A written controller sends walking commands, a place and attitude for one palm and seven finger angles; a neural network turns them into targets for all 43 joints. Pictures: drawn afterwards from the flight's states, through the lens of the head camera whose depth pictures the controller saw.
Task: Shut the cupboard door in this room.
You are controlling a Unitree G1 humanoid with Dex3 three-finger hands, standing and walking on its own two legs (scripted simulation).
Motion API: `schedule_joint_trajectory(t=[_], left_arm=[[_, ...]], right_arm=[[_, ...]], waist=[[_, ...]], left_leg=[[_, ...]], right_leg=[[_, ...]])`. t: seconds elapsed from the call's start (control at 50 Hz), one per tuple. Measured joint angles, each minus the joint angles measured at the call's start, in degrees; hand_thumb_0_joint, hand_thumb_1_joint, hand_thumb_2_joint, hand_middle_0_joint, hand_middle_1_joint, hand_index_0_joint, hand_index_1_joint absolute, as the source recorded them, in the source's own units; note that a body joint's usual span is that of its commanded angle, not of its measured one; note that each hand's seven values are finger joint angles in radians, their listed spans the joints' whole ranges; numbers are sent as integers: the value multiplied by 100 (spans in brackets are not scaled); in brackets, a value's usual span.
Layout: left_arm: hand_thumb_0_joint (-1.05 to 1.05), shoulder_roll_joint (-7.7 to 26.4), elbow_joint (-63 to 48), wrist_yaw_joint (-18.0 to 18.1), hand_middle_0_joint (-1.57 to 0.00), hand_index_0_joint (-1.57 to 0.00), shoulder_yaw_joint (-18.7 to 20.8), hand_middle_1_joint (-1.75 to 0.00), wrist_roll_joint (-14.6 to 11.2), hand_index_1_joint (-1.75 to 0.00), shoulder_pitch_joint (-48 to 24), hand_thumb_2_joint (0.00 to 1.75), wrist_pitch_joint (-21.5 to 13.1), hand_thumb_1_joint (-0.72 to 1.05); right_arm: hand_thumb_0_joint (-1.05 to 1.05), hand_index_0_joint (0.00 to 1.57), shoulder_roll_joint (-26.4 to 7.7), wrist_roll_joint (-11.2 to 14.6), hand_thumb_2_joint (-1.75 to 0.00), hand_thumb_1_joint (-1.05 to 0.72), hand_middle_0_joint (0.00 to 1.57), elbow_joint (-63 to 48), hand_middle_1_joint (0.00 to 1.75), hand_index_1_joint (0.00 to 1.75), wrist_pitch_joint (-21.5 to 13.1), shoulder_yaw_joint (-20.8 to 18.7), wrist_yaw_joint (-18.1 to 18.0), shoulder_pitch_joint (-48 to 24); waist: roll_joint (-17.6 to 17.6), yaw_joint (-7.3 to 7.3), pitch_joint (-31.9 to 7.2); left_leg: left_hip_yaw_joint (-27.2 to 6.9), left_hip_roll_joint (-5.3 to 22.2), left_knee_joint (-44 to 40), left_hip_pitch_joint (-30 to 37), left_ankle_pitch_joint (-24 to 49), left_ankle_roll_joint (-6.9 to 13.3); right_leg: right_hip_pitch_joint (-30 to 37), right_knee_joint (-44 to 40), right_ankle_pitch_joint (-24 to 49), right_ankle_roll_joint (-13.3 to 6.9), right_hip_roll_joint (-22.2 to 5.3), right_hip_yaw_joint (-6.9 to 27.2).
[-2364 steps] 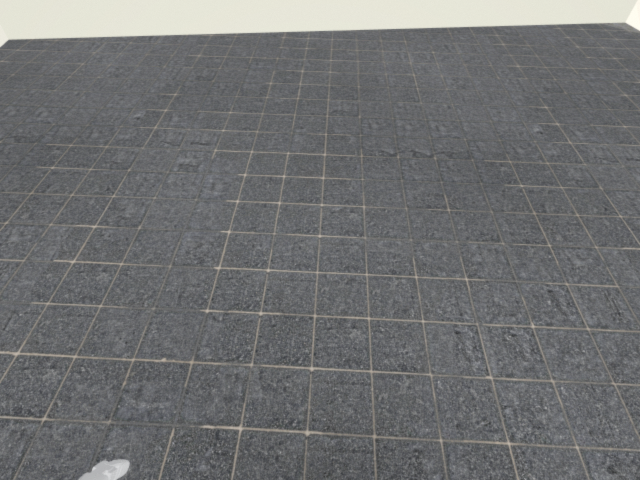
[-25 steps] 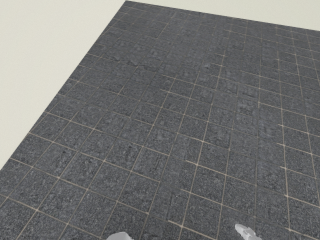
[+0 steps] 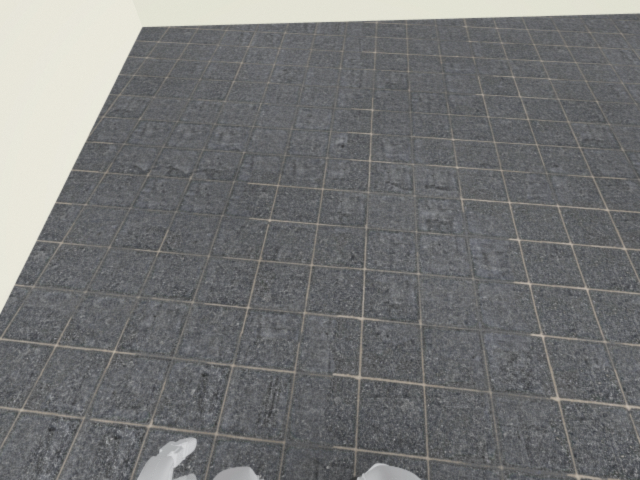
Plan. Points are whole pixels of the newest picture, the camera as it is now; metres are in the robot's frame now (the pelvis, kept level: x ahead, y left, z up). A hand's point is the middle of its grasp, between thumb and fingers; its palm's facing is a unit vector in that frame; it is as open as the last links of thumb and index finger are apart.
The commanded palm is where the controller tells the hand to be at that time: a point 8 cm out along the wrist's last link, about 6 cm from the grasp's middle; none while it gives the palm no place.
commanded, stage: walk around to get in front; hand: left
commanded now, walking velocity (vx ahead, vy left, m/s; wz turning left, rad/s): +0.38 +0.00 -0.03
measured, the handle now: out of the picture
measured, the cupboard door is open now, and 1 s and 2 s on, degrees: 90 90 90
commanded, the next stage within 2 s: walk to a spot facing it in 1.34 s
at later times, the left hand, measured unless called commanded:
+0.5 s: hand (185, 478) +0.15 +0.20 -0.17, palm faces +0.09 -0.99 -0.13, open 7.4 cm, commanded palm none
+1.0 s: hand (255, 239) +0.55 +0.14 -0.15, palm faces -0.05 -0.97 -0.22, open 7.3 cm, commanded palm none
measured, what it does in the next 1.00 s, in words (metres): walks ahead: left foot, then right foot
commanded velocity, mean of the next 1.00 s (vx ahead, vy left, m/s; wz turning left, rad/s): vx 0.38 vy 0.00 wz -0.04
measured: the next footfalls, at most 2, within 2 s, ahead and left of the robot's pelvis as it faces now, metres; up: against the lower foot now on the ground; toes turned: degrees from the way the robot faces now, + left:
left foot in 0.40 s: +0.30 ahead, +0.15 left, +0.00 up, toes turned +9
right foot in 0.86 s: +0.52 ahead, -0.14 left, +0.00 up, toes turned -14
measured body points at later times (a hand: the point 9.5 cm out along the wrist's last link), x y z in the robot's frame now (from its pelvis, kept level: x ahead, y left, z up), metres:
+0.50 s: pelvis +0.22 +0.04 +0.00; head +0.25 +0.06 +0.45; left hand +0.14 +0.25 -0.16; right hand +0.35 -0.18 -0.12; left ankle +0.26 +0.14 -0.72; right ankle +0.12 -0.07 -0.64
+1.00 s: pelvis +0.44 -0.04 +0.01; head +0.46 -0.06 +0.46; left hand +0.55 +0.19 -0.13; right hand +0.38 -0.26 -0.16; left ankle +0.38 +0.11 -0.62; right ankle +0.48 -0.13 -0.72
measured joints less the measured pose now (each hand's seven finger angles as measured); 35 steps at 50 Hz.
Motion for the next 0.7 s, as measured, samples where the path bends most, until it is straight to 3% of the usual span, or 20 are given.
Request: schedule_joint_trajectory(t=[0.08, 0.16, 0.3, 0.38, 0.4, 0.44, 0.48, 0.52, 0.6, 0.7], left_arm=[[-2, 45, 187, 145, -21, -21, 172, -30, -8, -30, 430, 90, -47, 95], [-2, 146, 392, 129, -21, -20, 129, -30, 41, -30, 832, 90, -59, 95], [0, 69, 680, 104, -20, -20, 1, -30, 39, -30, 1448, 90, -83, 93], [0, -19, 866, 106, -20, -20, -47, -30, 31, -30, 1779, 90, -39, 92], [0, -63, 915, 99, -20, -20, -58, -30, 15, -30, 1890, 90, -22, 92], [1, -108, 1019, 58, -20, -20, -77, -30, -16, -30, 1915, 90, 64, 91], [1, -118, 1066, 31, -20, -20, -61, -30, -7, -30, 1829, 90, 143, 91], [1, -98, 1023, 0, -20, -20, -16, -30, 33, -30, 1656, 90, 201, 91], [1, -27, 698, -21, -20, -20, 78, -30, 90, -30, 1251, 90, 278, 91], [1, 122, 297, -48, -20, -20, 165, -30, 91, -30, 668, 90, 328, 93]], right_arm=[[1, 20, -61, -66, -90, -91, 19, -345, 30, 30, -53, -42, -8, -537], [1, 20, -113, -79, -90, -91, 19, -609, 30, 30, -68, -57, 49, -1012], [1, 20, -169, -76, -90, -91, 19, -832, 30, 30, -72, -1, 159, -1687], [1, 20, -151, -88, -90, -91, 19, -904, 30, 30, -145, 67, 153, -1913], [1, 20, -161, -103, -90, -91, 19, -940, 30, 30, -212, 92, 140, -1926], [1, 20, -120, -115, -90, -91, 19, -978, 30, 30, -344, 101, 90, -1929], [0, 20, -64, -87, -90, -91, 19, -948, 30, 30, -399, 111, 50, -1766], [0, 20, -4, -77, -90, -91, 20, -838, 30, 30, -410, 102, 0, -1488], [-2, 21, -69, -11, -89, -96, 20, -564, 30, 30, -426, -88, -142, -871], [-1, 20, -188, -43, -90, -95, 20, -218, 30, 30, -334, -94, -98, -213]], waist=[[67, 114, -234], [108, 254, -416], [51, 569, -383], [-100, 699, -283], [-98, 704, -283], [-166, 669, -182], [-203, 638, -150], [-201, 571, -173], [-213, 476, -311], [-181, 357, -366]], left_leg=[[-48, 96, -517, -865, 448, -31], [-20, 108, -1484, -1182, 780, -71], [54, -88, -2981, -941, 1091, 31], [266, -342, -3752, -395, 975, 203], [316, -376, -4012, -160, 1152, 306], [436, -411, -3702, -80, 1080, 432], [546, -430, -3630, 167, 743, 453], [590, -465, -3889, 507, 664, 396], [678, -548, -4568, 1125, 713, 372], [747, -547, -5123, 1708, 645, 230]], right_leg=[[520, -615, 33, -60, 167, -9], [997, -1066, -27, -46, 266, -1], [1789, -1531, -337, 125, 284, -7], [2063, -1282, -801, 317, 114, 21], [1960, -855, -1011, 354, 63, 60], [1313, 894, -1237, 347, -89, 275], [582, 2451, -1208, 346, -155, 485], [-26, 3161, -912, 387, -284, 524], [-947, 3055, -248, 513, -589, 585], [-1336, 1798, 475, 627, -798, 471]])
